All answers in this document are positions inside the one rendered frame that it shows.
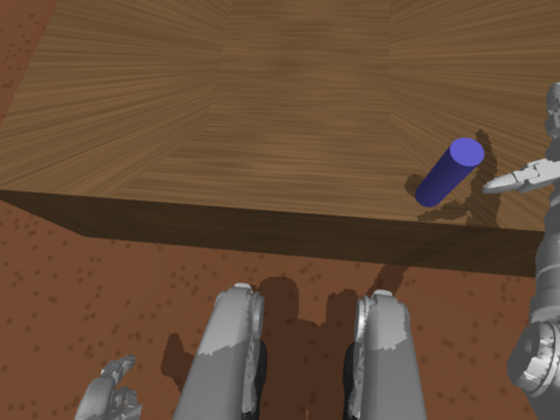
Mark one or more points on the right robot arm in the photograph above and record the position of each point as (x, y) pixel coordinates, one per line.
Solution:
(534, 364)

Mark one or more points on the right robot foot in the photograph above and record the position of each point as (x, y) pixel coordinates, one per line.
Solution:
(348, 382)

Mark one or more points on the can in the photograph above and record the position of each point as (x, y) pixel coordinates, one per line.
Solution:
(463, 155)

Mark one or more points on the right robot hand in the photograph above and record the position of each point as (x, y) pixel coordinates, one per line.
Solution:
(542, 172)

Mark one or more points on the left robot foot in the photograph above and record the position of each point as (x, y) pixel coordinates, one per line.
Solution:
(260, 378)

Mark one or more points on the left robot hand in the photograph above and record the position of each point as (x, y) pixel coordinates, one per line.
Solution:
(102, 401)

